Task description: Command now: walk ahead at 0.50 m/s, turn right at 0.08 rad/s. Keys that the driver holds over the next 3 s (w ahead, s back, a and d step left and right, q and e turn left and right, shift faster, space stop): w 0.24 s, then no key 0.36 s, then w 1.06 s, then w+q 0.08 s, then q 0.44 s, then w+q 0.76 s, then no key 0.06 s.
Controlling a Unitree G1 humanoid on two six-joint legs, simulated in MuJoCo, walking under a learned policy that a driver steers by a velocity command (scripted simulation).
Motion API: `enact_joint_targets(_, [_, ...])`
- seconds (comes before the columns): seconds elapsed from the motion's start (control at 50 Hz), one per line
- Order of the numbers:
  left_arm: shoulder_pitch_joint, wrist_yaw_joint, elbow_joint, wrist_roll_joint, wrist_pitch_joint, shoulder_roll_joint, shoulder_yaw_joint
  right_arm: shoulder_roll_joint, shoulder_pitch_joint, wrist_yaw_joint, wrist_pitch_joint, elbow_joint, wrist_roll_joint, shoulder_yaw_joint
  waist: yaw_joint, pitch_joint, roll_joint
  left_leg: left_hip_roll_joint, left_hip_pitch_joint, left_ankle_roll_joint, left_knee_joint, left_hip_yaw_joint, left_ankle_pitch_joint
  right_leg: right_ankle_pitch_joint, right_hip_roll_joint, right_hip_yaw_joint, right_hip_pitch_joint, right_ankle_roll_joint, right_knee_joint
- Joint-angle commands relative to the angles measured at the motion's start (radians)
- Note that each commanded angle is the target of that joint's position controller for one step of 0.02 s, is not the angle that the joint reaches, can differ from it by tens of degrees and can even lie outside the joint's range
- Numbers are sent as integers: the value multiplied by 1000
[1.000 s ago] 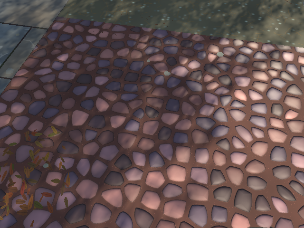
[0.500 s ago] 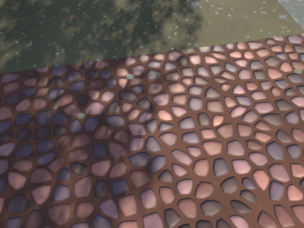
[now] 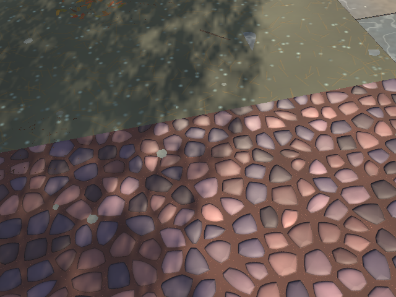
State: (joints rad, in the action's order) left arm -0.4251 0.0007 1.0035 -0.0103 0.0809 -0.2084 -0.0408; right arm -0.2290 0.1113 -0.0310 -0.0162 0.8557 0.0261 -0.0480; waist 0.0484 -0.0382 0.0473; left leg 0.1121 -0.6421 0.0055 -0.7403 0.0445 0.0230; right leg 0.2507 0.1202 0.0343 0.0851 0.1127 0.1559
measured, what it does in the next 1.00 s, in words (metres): walks ahead: left foot, then right foot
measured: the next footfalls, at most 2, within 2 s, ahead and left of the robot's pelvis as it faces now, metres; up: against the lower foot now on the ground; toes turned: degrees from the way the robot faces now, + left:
left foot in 0.14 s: +0.26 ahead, +0.11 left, +0.00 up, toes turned +4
right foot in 0.62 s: +0.41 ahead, -0.07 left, +0.00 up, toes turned -2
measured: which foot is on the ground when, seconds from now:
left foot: up 0.00-0.12, down 0.14-0.64, up 0.66-1.00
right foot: down 0.00-0.14, up 0.16-0.60, down 0.62-1.00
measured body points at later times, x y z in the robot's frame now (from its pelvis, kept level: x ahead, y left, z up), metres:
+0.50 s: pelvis +0.25 +0.04 +0.01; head +0.28 +0.05 +0.45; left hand +0.35 +0.28 -0.14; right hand +0.24 -0.20 -0.14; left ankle +0.22 +0.11 -0.74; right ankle +0.36 -0.10 -0.69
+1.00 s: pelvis +0.37 +0.03 +0.01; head +0.37 +0.04 +0.46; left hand +0.35 +0.28 -0.15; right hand +0.47 -0.22 -0.13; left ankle +0.41 +0.15 -0.72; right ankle +0.37 -0.07 -0.74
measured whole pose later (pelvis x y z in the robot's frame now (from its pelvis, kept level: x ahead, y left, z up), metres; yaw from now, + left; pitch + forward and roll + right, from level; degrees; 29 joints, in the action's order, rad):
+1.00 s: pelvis +0.37 +0.03 +0.01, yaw +1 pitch +1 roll -1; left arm -0.37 0.01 1.06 -0.01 0.05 -0.21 -0.06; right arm -0.21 0.20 -0.02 -0.02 0.97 0.03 -0.04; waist 0.03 0.03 -0.01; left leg 0.06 -0.39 0.03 -0.65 0.05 0.31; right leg 0.15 0.04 0.06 -0.14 0.06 0.27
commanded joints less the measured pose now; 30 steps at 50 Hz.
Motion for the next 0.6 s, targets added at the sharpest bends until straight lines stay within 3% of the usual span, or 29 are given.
enact_joint_targets(0.02, [-79,11,-6,-8,8,-132,-18,-51,-152,0,-21,-103,-2,0,22,-72,-107,-42,-50,27,91,39,-8,-607,-299,-104,32,73,4])
enact_joint_targets(0.08, [-48,21,3,-14,8,-155,-18,-65,-115,4,-34,-105,-4,-2,-22,-58,-120,-90,62,79,166,56,86,-839,-322,-83,71,66,87])
enact_joint_targets(0.12, [-16,23,4,-21,8,-177,-23,-102,66,22,-43,-49,-5,-20,-104,39,-134,-156,277,120,203,70,160,-1066,-312,-65,73,45,294])
enact_joint_targets(0.14, [7,21,1,-14,5,-178,-22,-122,239,32,-53,6,4,-33,-183,127,-107,-144,499,148,275,53,96,-975,-279,-38,-13,28,497])
enact_joint_targets(0.16, [-4,17,-28,-3,9,-140,-9,-205,411,45,-57,42,29,-54,-230,253,-6,72,761,199,284,-183,172,-604,-216,-1,-221,13,801])
enact_joint_targets(0.18, [-136,3,-31,28,7,-47,2,-283,406,35,-53,47,33,-73,-138,332,225,324,973,351,409,-701,188,256,2,-4,-587,-24,1152])
enact_joint_targets(0.2, [-48,7,-32,-1,3,-140,-18,-220,301,24,-45,34,-8,-62,-122,237,42,272,863,319,468,-702,293,218,-63,-136,-670,-1,1208])
enact_joint_targets(0.22, [27,2,-58,-2,7,-140,-21,-155,194,20,-46,15,-16,-44,-89,94,2,243,707,289,493,-529,299,123,-113,-122,-692,0,1168])
enact_joint_targets(0.24, [63,-2,-65,-2,9,-122,-17,-100,155,16,-52,18,-11,-28,-70,31,-41,197,601,261,533,-427,218,69,-148,-109,-668,-3,1112])
enact_joint_targets(0.28, [34,-8,-54,-21,-15,-84,-11,-51,150,24,-67,45,-14,-7,-18,-5,-9,132,472,216,548,-252,-130,48,-178,-89,-561,-34,1031])
enact_joint_targets(0.32, [12,-10,-44,-24,-33,-58,-8,-62,203,24,-88,77,-14,-4,-1,17,-6,117,450,221,521,-154,-480,56,-164,-63,-515,-64,991])
enact_joint_targets(0.38, [69,-8,-58,-20,-45,-52,-4,-96,221,27,-91,96,-13,-4,6,26,22,77,464,206,505,-56,-645,-17,-163,-25,-546,-91,856])
enact_joint_targets(0.44, [170,-5,-79,-12,-48,-36,10,-86,228,31,-76,106,-14,7,-21,30,52,39,473,175,490,0,-655,-109,-159,13,-513,-102,658])
enact_joint_targets(0.52, [222,12,-76,-7,-49,-45,15,-84,277,39,-61,136,-12,13,-57,49,57,65,550,170,443,-17,-615,-147,-143,21,-467,-92,520])
enact_joint_targets(0.56, [219,21,-67,-9,-43,-53,13,-77,272,45,-52,146,-10,15,-57,34,58,87,568,170,402,-46,-565,-107,-139,13,-438,-76,453])
enact_joint_targets(0.6, [157,28,-36,-13,-29,-47,13,-70,245,53,-44,152,-18,18,-22,26,23,77,556,139,319,-62,-459,-193,-138,4,-326,-55,274])
Over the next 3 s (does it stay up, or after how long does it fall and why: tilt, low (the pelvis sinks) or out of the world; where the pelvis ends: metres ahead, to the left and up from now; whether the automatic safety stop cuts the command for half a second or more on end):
stays up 1.10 0.13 -0.01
